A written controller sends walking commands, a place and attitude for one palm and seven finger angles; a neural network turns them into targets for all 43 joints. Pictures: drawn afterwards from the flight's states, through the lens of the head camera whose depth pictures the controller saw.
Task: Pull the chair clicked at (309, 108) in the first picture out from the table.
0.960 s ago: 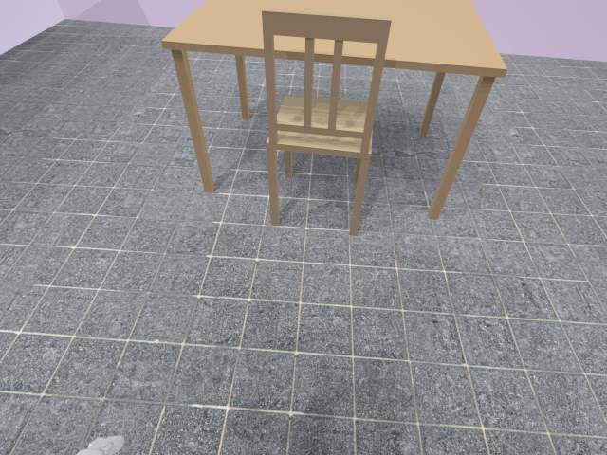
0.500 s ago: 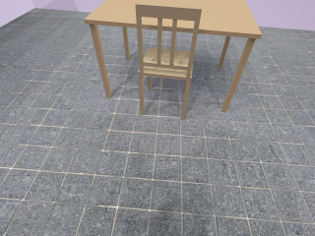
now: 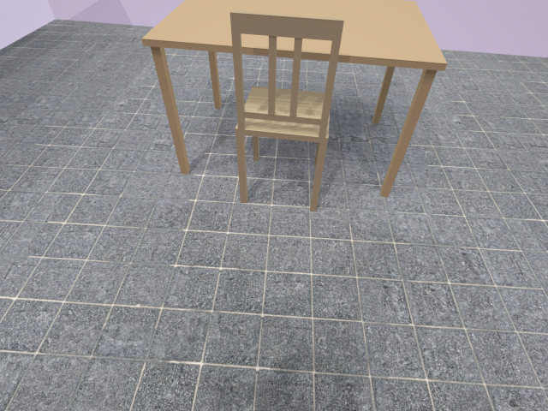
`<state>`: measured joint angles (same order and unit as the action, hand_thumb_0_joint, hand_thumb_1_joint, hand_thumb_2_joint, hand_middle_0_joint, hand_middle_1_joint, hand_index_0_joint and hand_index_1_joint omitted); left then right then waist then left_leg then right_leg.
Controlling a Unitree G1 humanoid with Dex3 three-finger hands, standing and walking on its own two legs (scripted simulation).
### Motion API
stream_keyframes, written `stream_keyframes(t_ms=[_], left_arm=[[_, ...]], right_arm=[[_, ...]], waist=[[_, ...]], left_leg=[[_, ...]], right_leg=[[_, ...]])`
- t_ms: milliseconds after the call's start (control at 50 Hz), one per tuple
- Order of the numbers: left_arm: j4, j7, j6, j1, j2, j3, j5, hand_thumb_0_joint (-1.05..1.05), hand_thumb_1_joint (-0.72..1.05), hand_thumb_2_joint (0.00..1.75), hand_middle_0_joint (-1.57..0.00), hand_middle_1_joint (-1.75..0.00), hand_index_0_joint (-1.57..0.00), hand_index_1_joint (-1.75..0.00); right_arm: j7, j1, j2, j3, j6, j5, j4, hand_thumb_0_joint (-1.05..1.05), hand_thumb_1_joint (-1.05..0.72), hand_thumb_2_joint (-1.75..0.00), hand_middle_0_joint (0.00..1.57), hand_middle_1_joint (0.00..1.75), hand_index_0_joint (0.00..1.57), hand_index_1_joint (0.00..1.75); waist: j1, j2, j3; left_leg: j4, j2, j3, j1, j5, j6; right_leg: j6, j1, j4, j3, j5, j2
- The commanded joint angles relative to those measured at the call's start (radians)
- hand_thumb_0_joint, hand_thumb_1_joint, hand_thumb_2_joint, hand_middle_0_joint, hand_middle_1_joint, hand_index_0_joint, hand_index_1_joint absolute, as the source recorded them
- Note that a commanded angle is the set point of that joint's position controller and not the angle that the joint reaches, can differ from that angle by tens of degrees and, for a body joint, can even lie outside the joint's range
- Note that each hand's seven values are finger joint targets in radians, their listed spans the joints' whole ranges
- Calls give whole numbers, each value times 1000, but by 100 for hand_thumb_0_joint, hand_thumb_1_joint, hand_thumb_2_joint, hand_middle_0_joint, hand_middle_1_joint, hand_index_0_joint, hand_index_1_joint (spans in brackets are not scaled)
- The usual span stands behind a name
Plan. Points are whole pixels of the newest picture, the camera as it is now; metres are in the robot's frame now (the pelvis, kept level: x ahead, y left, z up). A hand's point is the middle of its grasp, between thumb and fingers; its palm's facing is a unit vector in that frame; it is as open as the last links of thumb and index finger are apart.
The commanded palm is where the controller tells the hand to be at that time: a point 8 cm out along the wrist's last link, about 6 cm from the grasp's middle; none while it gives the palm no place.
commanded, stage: look at it before walking up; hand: left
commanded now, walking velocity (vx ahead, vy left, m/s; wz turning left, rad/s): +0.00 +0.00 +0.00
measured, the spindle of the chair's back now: (272, 77) +1.23 +0.08 -0.09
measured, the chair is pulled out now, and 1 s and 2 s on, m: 0.00 0.00 0.00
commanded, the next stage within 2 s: walk to a spot facing it in 0.48 s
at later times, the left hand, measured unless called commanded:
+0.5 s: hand out of the picture +0.07 +0.25 -0.16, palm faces -0.02 -0.94 -0.33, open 7.4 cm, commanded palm none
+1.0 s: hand out of the picture +0.07 +0.19 -0.19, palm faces -0.07 -0.99 -0.15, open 7.4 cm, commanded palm none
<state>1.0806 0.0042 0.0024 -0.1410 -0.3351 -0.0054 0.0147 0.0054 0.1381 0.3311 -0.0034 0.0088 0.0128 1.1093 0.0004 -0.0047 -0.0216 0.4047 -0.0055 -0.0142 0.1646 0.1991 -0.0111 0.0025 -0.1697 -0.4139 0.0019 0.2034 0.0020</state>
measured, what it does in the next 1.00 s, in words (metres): lifts its right foot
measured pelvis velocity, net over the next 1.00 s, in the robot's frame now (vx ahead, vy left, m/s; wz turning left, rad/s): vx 0.09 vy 0.01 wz -0.08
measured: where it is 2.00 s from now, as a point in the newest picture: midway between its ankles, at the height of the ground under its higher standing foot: (292, 354)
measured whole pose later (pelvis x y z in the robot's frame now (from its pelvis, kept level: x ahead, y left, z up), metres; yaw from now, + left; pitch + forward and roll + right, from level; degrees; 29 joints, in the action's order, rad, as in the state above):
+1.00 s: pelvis +0.09 +0.01 -0.01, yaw -5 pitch -1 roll +0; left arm 1.13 0.02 -0.02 -0.37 -0.19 0.03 0.03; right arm -0.02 0.39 0.16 0.01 0.07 0.03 1.12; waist -0.02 -0.03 0.00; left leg 0.51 -0.03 0.08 0.07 0.42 0.01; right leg 0.03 -0.35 -0.97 0.02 0.46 0.00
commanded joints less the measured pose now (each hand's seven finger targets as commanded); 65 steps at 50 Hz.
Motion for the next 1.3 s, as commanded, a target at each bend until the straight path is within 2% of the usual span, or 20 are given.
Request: stream_keyframes(t_ms=[0,560,600,680,740,800,840,860,880,900,920,960,1020,1100,1160,1180,1200,1220,1240,1280], left_arm=[[-64,-14,21,37,-204,40,-3,0,90,90,-20,-30,-20,-30],[-54,-15,24,29,-206,41,-3,0,90,90,-20,-30,-20,-30],[-17,-19,4,-48,-80,13,-3,0,90,90,-20,-30,-20,-30],[-24,-2,-10,-102,-99,31,7,0,90,90,-20,-30,-20,-30],[-33,2,-6,-147,-105,49,7,0,90,90,-20,-30,-20,-30],[-39,1,8,-176,-85,59,0,0,90,90,-20,-30,-20,-30],[-47,3,15,-159,-47,60,1,0,90,90,-20,-30,-20,-30],[-61,6,17,-137,-12,57,3,0,90,90,-20,-30,-20,-30],[-86,9,22,-87,37,49,5,0,90,90,-20,-30,-20,-30],[-127,4,34,0,42,47,9,0,90,90,-20,-30,-20,-30],[-136,4,43,13,21,54,11,0,90,90,-20,-30,-20,-30],[-117,13,46,2,56,58,8,0,90,90,-20,-30,-20,-30],[-125,33,29,17,106,54,6,0,90,90,-20,-30,-20,-30],[-131,40,25,10,136,53,0,0,90,90,-20,-30,-20,-30],[-65,29,33,-197,100,74,7,0,90,90,-20,-30,-20,-30],[-22,21,45,-337,51,88,15,0,90,90,-20,-30,-20,-30],[4,5,61,-443,-50,114,22,0,90,90,-20,-30,-20,-30],[8,-7,63,-471,-135,131,6,0,90,90,-20,-30,-20,-30],[-6,-11,53,-397,-124,132,-10,0,90,90,-20,-30,-20,-30],[-47,-13,53,-236,-34,99,-4,0,90,90,-20,-30,-20,-30]], right_arm=[[-14,-48,204,38,23,-3,-65,0,-90,-90,20,30,20,30],[-17,-65,206,36,24,-6,-60,0,-90,-90,20,30,20,30],[-12,-1,73,6,5,3,-32,0,-90,-90,20,30,20,30],[-6,45,70,14,-5,14,-39,0,-90,-90,20,30,20,30],[-5,74,49,21,5,14,-52,0,-90,-90,20,30,20,30],[-9,128,20,25,26,8,-54,0,-90,-90,20,30,20,30],[-12,197,18,32,37,7,-38,0,-90,-90,20,30,20,30],[-16,260,41,42,42,9,-18,0,-90,-90,20,30,20,30],[-22,361,90,60,48,15,13,0,-90,-90,20,30,20,30],[-32,449,80,62,56,16,35,0,-90,-90,20,30,20,30],[-39,482,54,53,65,11,47,0,-90,-90,20,30,20,30],[-46,440,5,44,75,11,38,0,-90,-90,20,30,20,30],[-47,393,-18,46,84,12,33,0,-90,-90,20,30,20,30],[-45,370,-18,49,84,13,49,0,-90,-90,20,30,20,30],[-43,341,10,61,80,-1,56,0,-90,-90,20,30,20,30],[-36,336,1,61,79,-3,53,0,-90,-90,20,30,20,30],[-21,374,-59,51,78,-12,42,0,-90,-90,20,30,20,30],[-21,410,-109,45,76,-14,5,0,-90,-90,20,30,20,30],[-22,316,-97,53,67,-14,-10,0,-90,-90,20,30,20,30],[-14,236,-116,56,63,-2,-23,0,-90,-90,20,30,20,30]], waist=[[2,-4,28],[4,7,52],[5,-6,57],[14,-58,-69],[16,-102,-122],[-4,-80,-100],[-32,-14,-105],[-58,105,-113],[-97,272,-130],[-128,267,-175],[-122,217,-169],[-87,116,-153],[-51,124,-161],[-14,160,-127],[87,102,-9],[149,46,64],[180,-145,162],[141,-302,252],[136,-155,146],[73,-67,-35]], left_leg=[[-83,-104,-97,15,-47,40],[-88,-111,-92,-30,-138,37],[-63,-97,-59,-28,9,17],[-12,-59,-33,117,331,25],[96,-37,21,183,321,24],[136,-45,49,123,228,30],[60,-83,-5,39,233,51],[-29,-163,-115,-57,237,89],[-164,-306,-317,-162,230,160],[-211,-385,-419,-253,26,217],[-176,-413,-413,-308,-174,248],[-139,-384,-266,-297,-370,235],[-190,-309,-103,-198,-270,182],[-183,-259,48,-105,-346,141],[71,-238,127,-74,-591,107],[266,-188,156,-6,-522,71],[584,-122,181,206,-173,40],[916,-18,111,378,327,22],[1001,-74,17,432,321,46],[977,-149,12,452,174,47]], right_leg=[[28,-9,99,-117,2,116],[25,36,95,-102,-125,121],[11,22,103,-108,61,114],[51,-59,139,-186,409,111],[98,-74,156,-253,471,146],[128,-88,111,-262,353,159],[109,-164,-8,-186,264,98],[79,-273,-152,-100,235,30],[39,-425,-400,47,225,-45],[31,-591,-557,23,328,-20],[32,-648,-642,-17,317,26],[29,-632,-683,-16,275,78],[20,-537,-570,40,178,95],[38,-284,-303,136,56,49],[72,13,-205,167,-44,-8],[80,192,-150,149,-62,-10],[147,389,-69,-113,66,212],[243,435,100,-587,101,468],[258,322,181,-572,255,464],[202,22,210,-409,325,397]])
